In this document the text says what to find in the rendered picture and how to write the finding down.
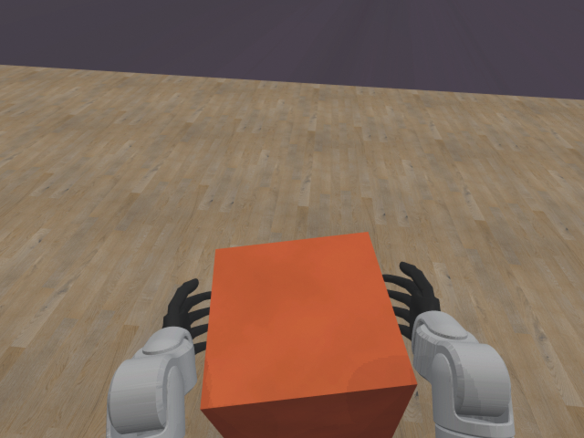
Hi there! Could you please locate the robot right hand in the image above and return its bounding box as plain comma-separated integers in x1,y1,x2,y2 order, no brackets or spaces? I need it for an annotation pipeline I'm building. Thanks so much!
382,262,441,341

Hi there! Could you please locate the robot right forearm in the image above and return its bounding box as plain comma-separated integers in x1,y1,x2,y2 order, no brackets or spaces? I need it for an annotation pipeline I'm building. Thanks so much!
412,310,516,438

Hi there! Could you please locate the carton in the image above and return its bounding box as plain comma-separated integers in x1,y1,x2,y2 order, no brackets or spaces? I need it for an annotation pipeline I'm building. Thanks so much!
200,232,417,438

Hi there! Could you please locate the robot left hand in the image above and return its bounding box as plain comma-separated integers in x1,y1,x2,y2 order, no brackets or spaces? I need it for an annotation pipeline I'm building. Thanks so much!
162,278,212,355

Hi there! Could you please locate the robot left forearm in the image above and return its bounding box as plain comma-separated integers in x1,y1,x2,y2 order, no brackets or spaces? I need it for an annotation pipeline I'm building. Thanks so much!
106,327,197,438

